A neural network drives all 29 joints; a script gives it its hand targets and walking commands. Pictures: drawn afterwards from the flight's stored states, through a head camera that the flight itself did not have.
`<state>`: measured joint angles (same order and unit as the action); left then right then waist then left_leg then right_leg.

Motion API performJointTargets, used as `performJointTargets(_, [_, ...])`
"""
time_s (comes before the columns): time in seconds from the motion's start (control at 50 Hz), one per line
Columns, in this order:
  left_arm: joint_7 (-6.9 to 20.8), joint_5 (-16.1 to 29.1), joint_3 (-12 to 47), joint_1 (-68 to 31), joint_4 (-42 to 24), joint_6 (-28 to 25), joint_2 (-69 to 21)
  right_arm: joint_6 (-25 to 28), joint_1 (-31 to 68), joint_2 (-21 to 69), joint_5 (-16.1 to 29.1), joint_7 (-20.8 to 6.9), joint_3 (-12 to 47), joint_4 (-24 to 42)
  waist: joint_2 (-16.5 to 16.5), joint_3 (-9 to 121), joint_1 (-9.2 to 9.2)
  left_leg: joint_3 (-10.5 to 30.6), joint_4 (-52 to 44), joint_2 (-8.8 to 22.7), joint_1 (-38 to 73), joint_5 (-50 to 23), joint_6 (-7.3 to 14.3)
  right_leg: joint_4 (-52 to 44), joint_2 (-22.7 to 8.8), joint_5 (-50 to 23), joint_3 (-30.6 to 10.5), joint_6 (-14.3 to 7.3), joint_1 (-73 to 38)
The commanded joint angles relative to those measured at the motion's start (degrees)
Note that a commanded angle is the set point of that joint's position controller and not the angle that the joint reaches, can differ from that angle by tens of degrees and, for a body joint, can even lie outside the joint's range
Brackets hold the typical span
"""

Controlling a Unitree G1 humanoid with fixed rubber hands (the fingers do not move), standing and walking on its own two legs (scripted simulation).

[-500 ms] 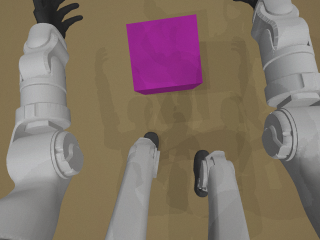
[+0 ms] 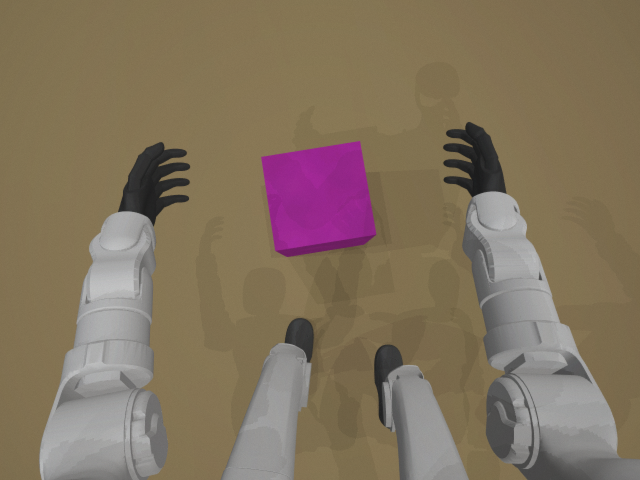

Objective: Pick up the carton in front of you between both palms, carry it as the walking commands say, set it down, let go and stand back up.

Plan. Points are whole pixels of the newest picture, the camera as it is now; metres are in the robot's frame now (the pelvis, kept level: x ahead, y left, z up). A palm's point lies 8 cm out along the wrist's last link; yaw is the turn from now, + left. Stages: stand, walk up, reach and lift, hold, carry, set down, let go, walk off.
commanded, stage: let go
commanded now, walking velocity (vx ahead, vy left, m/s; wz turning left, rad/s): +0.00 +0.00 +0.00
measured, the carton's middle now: (318, 206) +0.49 +0.08 -0.57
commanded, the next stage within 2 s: stand in 1.12 s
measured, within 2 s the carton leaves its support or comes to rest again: neither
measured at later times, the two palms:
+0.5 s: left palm (109, 376) +0.22 +0.23 +0.00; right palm (613, 335) +0.30 -0.21 -0.02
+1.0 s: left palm (130, 382) +0.22 +0.21 +0.01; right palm out of the picture +0.25 -0.26 +0.01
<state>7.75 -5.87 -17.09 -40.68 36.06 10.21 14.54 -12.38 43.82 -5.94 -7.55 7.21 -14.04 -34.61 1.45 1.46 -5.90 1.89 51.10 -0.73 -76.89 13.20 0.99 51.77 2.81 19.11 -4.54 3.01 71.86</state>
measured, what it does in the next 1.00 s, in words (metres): rises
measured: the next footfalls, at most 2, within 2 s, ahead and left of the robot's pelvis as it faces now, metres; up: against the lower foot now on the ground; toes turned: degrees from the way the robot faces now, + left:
none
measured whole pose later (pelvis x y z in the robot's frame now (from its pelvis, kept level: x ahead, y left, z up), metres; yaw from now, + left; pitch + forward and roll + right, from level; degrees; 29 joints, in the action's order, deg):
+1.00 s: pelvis +0.08 -0.04 +0.08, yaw +3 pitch -3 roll +1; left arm 2.9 -1.6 -2.3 12.7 23.5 8.8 12.6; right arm -5.0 -13.1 -11.9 0.3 -2.2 -1.6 -25.8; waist 1.4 -4.2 0.2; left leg 3.5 25.3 -0.6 -8.7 13.8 -1.5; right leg 26.0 1.3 19.4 -2.6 -1.2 3.6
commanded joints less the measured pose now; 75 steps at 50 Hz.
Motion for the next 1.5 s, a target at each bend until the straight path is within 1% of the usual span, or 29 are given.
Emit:
performJointTargets(0.0, [0.52, 1.18, 1.36, 0.34, -7.94, -2.43, 6.79, 2.88, 3.68, -3.70, 0.20, -0.31, 0.75, 9.64, -1.68, 48.84, -2.15, -1.74, -2.85, -0.89, 54.38, -26.50, -1.66, -7.21, 3.13, -8.12, 6.70, 0.07, -12.43])
performJointTargets(0.08, [0.40, 3.10, 3.78, 9.81, -8.27, -4.59, 4.51, 5.21, -6.33, -3.53, 0.26, -1.91, 1.33, 7.91, -2.29, 42.61, -0.75, 0.00, -6.11, -0.09, 59.09, -24.97, -1.99, -10.32, 2.71, -5.34, 6.60, -0.65, -14.30])
performJointTargets(0.16, [-0.58, 4.68, 6.31, 19.18, -9.42, -6.62, 3.57, 7.59, -15.58, -4.60, 1.03, -3.27, 2.05, 6.29, -3.74, 38.13, 0.41, 1.31, -9.07, 0.40, 64.23, -25.68, -2.38, -13.11, 2.42, -4.52, 6.24, -1.35, -17.92])
performJointTargets(0.24, [-1.97, 5.75, 8.76, 28.48, -11.55, -8.41, 2.97, 9.85, -24.35, -5.57, 2.25, -4.56, 3.28, 5.56, -5.24, 32.05, 1.04, 1.90, -12.65, 0.56, 67.71, -25.47, -2.82, -16.46, 1.93, -4.35, 5.71, -2.16, -23.94])
performJointTargets(0.3, [-2.79, 6.42, 10.53, 34.80, -13.17, -9.55, 2.33, 11.38, -30.01, -6.25, 3.42, -5.53, 4.46, 5.98, -5.38, 27.12, 1.38, 1.67, -15.49, 0.43, 68.90, -24.21, -2.97, -19.19, 1.47, -5.19, 5.34, -2.54, -30.17])
performJointTargets(0.38, [-3.43, 6.87, 12.23, 42.45, -15.29, -10.62, 1.86, 12.96, -37.18, -7.41, 4.45, -6.55, 5.92, 7.39, -4.33, 21.35, 1.84, 0.61, -18.98, -0.24, 70.21, -22.35, -3.07, -22.71, 0.94, -8.42, 5.05, -2.55, -39.87])
performJointTargets(0.46, [-3.81, 7.22, 13.30, 47.69, -16.39, -10.92, 2.01, 13.64, -43.31, -8.03, 4.87, -7.16, 7.37, 9.08, -1.45, 14.61, 2.85, -0.66, -22.45, -1.25, 71.23, -19.80, -3.07, -26.51, 0.17, -11.91, 4.36, -2.15, -48.62])
performJointTargets(0.54, [-3.72, 7.24, 13.58, 50.71, -16.77, -10.35, 2.74, 13.11, -48.42, -8.37, 5.46, -7.83, 8.86, 10.85, 1.58, 8.13, 4.33, -1.46, -25.17, -1.99, 72.57, -16.75, -2.70, -29.91, -1.07, -14.22, 3.47, -1.67, -54.09])
performJointTargets(0.6, [-3.65, 6.81, 13.22, 51.76, -16.84, -9.24, 3.54, 11.97, -51.40, -8.88, 6.02, -8.51, 9.58, 12.19, 2.75, 3.97, 5.21, -2.08, -26.35, -2.69, 74.36, -14.67, -2.45, -31.71, -1.84, -15.22, 3.01, -1.49, -55.92])
performJointTargets(0.66, [-3.59, 6.22, 12.74, 51.89, -16.64, -7.80, 4.15, 10.58, -53.01, -9.18, 6.74, -9.27, 10.25, 13.56, 2.91, 0.50, 5.51, -2.63, -26.77, -3.41, 76.07, -12.77, -2.15, -32.95, -2.55, -15.28, 2.56, -1.42, -56.31])
performJointTargets(0.74, [-3.57, 5.34, 12.34, 52.63, -16.55, -5.97, 4.16, 8.85, -54.15, -9.40, 7.63, -10.15, 11.13, 15.06, 1.53, -2.15, 5.21, -2.86, -26.79, -3.89, 77.83, -12.42, -1.94, -33.45, -3.06, -16.71, 2.12, -1.38, -57.00])
performJointTargets(0.82, [-3.65, 4.67, 11.96, 52.77, -16.34, -4.78, 4.14, 7.60, -53.89, -9.90, 7.78, -10.59, 11.39, 15.67, 0.13, -3.16, 4.73, -2.78, -26.69, -3.80, 77.62, -13.03, -1.82, -32.69, -2.80, -18.80, 2.11, -1.13, -58.93])
performJointTargets(0.92, [-3.71, 4.53, 12.04, 52.64, -16.57, -4.29, 4.02, 6.83, -54.34, -10.38, 7.20, -10.50, 10.84, 15.64, 0.37, -2.41, 5.20, -2.51, -26.48, -3.64, 78.19, -15.24, -1.67, -31.61, -2.01, -22.05, 2.40, -0.99, -60.70])
performJointTargets(0.94, [-5.21, 3.59, 12.08, 50.99, -19.36, -1.51, 5.84, 8.58, -57.62, -10.41, 7.96, -9.20, 11.19, 11.87, -0.35, 0.77, 5.79, -2.91, -24.45, -4.93, 75.27, -14.08, -2.27, -29.65, -2.12, -28.55, 2.36, -0.99, -64.35])
performJointTargets(0.96, [-5.83, 4.15, 12.85, 52.17, -18.32, -0.91, 5.42, 8.90, -57.07, -10.29, 8.05, -8.61, 11.25, 12.78, 1.50, 1.01, 6.19, -2.49, -24.41, -4.93, 74.03, -13.63, -1.86, -28.54, -2.01, -31.42, 1.90, -0.50, -64.63])
performJointTargets(0.98, [-6.21, 4.35, 12.99, 52.27, -18.38, -0.75, 5.26, 8.98, -56.59, -10.39, 8.18, -8.40, 11.40, 12.71, 1.58, 1.13, 5.99, -2.37, -24.43, -4.95, 73.03, -13.64, -1.73, -28.11, -2.00, -31.78, 1.92, -0.48, -64.80])
performJointTargets(1.02, [-6.70, 4.66, 13.45, 52.31, -18.36, -0.43, 4.79, 9.15, -55.31, -10.73, 8.35, -8.25, 11.44, 12.71, 1.39, 0.85, 5.83, -2.06, -24.36, -4.73, 72.29, -14.38, -1.63, -28.00, -1.79, -30.28, 2.24, -0.71, -63.95])
performJointTargets(1.1, [-7.29, 4.95, 14.03, 52.30, -19.00, 0.31, 4.20, 8.90, -55.01, -11.25, 8.23, -8.40, 11.10, 12.19, 0.32, 0.06, 5.91, -1.54, -24.54, -4.20, 73.18, -15.96, -1.76, -28.28, -1.01, -25.02, 3.37, -1.32, -61.44])
performJointTargets(1.12, [-8.88, 4.22, 12.22, 49.83, -12.04, -3.24, 10.75, 9.58, -54.97, -17.42, 4.25, -6.83, 9.76, 3.92, 6.26, -2.38, 4.88, 0.72, -23.63, 2.65, 66.80, -12.87, -2.55, -28.18, -3.86, -12.61, 2.90, -0.69, -58.38])
performJointTargets(1.14, [-9.15, 3.38, 12.49, 50.57, -11.63, -5.01, 10.12, 10.10, -55.55, -18.71, 3.92, -6.19, 9.00, 3.49, 4.03, -2.17, 5.79, 1.72, -24.08, 2.92, 66.07, -8.73, -2.11, -28.66, -4.13, -6.84, 1.15, -1.36, -58.27])
performJointTargets(1.16, [-9.05, 3.16, 12.65, 50.38, -10.78, -6.13, 9.31, 10.61, -54.53, -18.57, 3.83, -6.06, 9.08, 2.55, 1.76, -2.40, 6.05, 2.34, -25.06, 3.06, 64.82, -4.32, -1.86, -29.09, -4.37, -2.36, 0.28, -1.84, -57.38])
performJointTargets(1.18, [-8.93, 3.07, 12.68, 50.14, -9.98, -6.95, 9.05, 11.14, -53.86, -18.55, 4.05, -6.08, 9.15, 1.69, 0.02, -2.51, 6.15, 3.06, -26.02, 3.17, 63.88, -0.57, -1.50, -28.91, -4.42, -0.84, -0.03, -2.19, -57.15])
performJointTargets(1.2, [-8.80, 3.15, 12.63, 50.10, -9.12, -7.60, 8.86, 11.62, -52.93, -18.48, 4.29, -6.09, 9.20, 0.95, -1.47, -2.21, 5.99, 3.61, -26.75, 3.36, 63.08, 1.24, -1.15, -28.13, -4.38, -1.36, 0.07, -2.44, -57.74])
performJointTargets(1.24, [-8.40, 3.24, 12.44, 50.43, -7.17, -8.56, 9.32, 12.33, -51.50, -18.60, 4.61, -6.40, 9.27, -0.48, -2.97, -0.34, 5.62, 4.13, -26.98, 3.77, 63.11, -0.52, -0.48, -27.22, -4.51, -4.34, 0.24, -2.54, -59.61])
performJointTargets(1.32, [-8.44, 3.26, 12.22, 50.71, -4.33, -9.68, 10.75, 12.87, -51.37, -19.11, 4.85, -6.39, 9.28, -3.12, -3.10, 1.54, 5.77, 4.10, -25.60, 4.19, 65.56, -8.94, 0.00, -27.05, -5.01, -9.25, -0.44, -2.55, -60.89])
performJointTargets(1.36, [-8.61, 3.36, 12.31, 50.86, -3.27, -9.93, 11.27, 12.95, -51.55, -19.64, 4.94, -6.27, 9.24, -4.08, -3.39, 2.10, 5.93, 4.22, -25.29, 4.45, 66.70, -11.78, 0.07, -26.95, -5.14, -11.19, -0.64, -2.51, -61.27])
performJointTargets(1.48, [-9.07, 3.60, 12.89, 51.67, -0.25, -10.31, 12.54, 13.02, -51.56, -21.40, 5.20, -5.91, 9.36, -6.54, -3.11, 2.12, 6.08, 4.70, -25.31, 5.08, 68.63, -16.39, 0.22, -27.11, -5.51, -14.51, -0.91, -2.44, -62.08])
